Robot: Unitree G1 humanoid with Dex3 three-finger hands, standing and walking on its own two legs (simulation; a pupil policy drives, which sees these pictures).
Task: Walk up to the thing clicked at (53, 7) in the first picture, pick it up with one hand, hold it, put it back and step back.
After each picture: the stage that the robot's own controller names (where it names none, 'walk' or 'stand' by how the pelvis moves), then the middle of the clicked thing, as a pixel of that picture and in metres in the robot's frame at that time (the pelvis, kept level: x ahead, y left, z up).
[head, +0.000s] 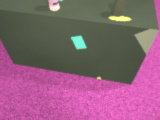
stand; (53, 0) +1.01 +0.22 -0.08
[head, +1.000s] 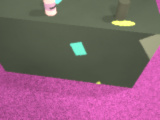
walk; (49, 4) +0.89 +0.22 -0.07
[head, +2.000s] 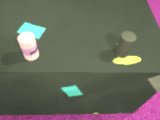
stand; (29, 46) +0.53 +0.24 -0.07
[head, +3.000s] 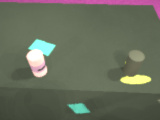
stand; (37, 63) +0.48 +0.24 -0.08
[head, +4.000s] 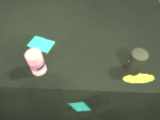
stand; (36, 62) +0.46 +0.23 -0.07
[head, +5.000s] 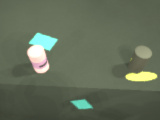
stand; (38, 59) +0.47 +0.22 -0.07
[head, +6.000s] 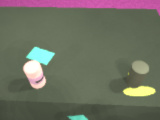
stand; (35, 74) +0.42 +0.23 -0.08
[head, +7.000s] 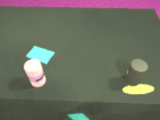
stand; (35, 73) +0.43 +0.23 -0.08
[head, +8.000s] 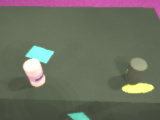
stand; (35, 73) +0.43 +0.23 -0.08
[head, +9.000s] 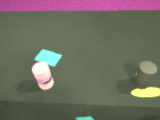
rise first; (43, 76) +0.42 +0.22 -0.07
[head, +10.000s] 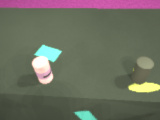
go down; (43, 70) +0.45 +0.23 -0.07
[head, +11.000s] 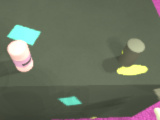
go down; (21, 56) +0.46 +0.21 -0.05
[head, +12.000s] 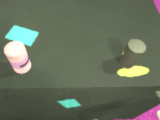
go down; (18, 58) +0.45 +0.22 -0.03
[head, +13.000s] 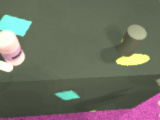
close in; (10, 49) +0.45 +0.23 +0.00
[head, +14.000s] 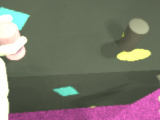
lift; (11, 42) +0.46 +0.21 +0.01
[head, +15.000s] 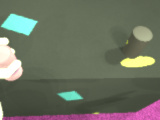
lift; (6, 63) +0.39 +0.24 +0.01
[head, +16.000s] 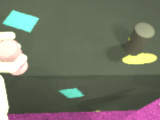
lift; (12, 58) +0.41 +0.23 +0.01
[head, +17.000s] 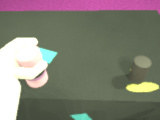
lift; (32, 67) +0.33 +0.17 +0.13
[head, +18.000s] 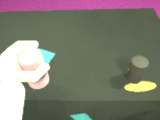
hold; (34, 69) +0.33 +0.17 +0.12
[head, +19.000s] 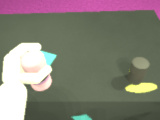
hold; (37, 71) +0.33 +0.16 +0.11
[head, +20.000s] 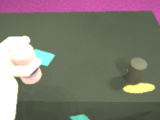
crouch; (26, 64) +0.34 +0.19 +0.12
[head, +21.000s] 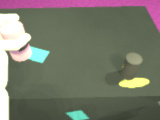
lower; (16, 41) +0.43 +0.22 +0.14
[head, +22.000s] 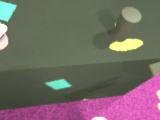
lower; out of the picture +0.50 +0.23 +0.02
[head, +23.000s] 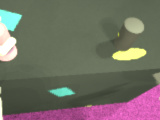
lower; (1, 42) +0.46 +0.22 +0.01
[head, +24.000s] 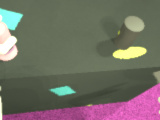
lower; (1, 42) +0.47 +0.23 +0.01
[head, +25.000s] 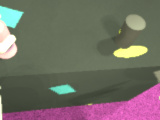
lower; (0, 40) +0.47 +0.23 +0.02
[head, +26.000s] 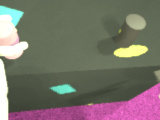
open; (8, 41) +0.47 +0.20 +0.02
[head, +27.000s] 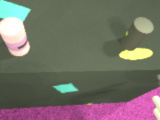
sink last; (15, 38) +0.46 +0.20 +0.01
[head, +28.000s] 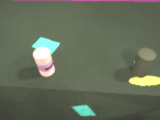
sink last; (44, 62) +0.46 +0.21 -0.03
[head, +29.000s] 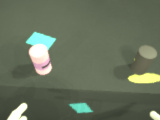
stand; (41, 60) +0.45 +0.20 -0.03
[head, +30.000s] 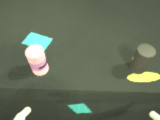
stand; (37, 60) +0.44 +0.20 -0.02
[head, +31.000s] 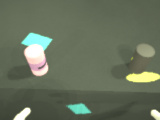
stand; (37, 60) +0.44 +0.21 -0.01
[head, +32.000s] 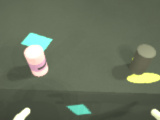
stand; (37, 61) +0.44 +0.20 -0.01
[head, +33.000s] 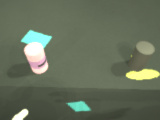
stand; (37, 58) +0.45 +0.20 -0.02
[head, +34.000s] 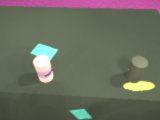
stand; (43, 69) +0.46 +0.21 -0.08
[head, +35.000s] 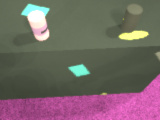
walk; (39, 26) +0.59 +0.22 -0.04
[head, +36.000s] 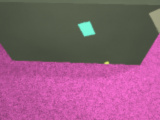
walk; out of the picture +0.95 +0.17 -0.04
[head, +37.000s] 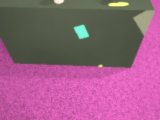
stand; out of the picture +1.09 +0.21 -0.06
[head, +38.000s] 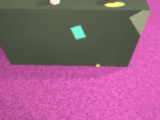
stand; out of the picture +1.09 +0.22 -0.08
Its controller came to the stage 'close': yes
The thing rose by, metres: 0.20
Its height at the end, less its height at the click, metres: +0.00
